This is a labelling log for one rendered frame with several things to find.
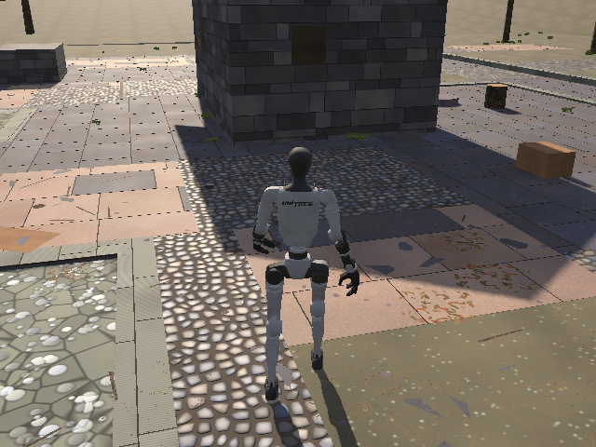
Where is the robot right hand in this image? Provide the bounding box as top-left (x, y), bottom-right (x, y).
top-left (338, 270), bottom-right (359, 296)

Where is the robot right upper arm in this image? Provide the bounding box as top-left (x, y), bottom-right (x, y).
top-left (318, 188), bottom-right (343, 242)

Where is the robot left hand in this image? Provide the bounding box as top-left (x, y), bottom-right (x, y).
top-left (253, 238), bottom-right (275, 254)

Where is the left robot forearm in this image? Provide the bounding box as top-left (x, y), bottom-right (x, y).
top-left (252, 221), bottom-right (265, 245)

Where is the right robot forearm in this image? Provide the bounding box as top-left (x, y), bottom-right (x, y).
top-left (334, 227), bottom-right (357, 273)

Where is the robot left upper arm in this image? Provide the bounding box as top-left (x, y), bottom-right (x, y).
top-left (254, 186), bottom-right (280, 235)

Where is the left robot shin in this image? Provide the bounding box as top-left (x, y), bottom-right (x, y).
top-left (265, 319), bottom-right (279, 387)

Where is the humanoid robot head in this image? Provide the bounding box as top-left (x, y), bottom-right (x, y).
top-left (283, 147), bottom-right (315, 192)

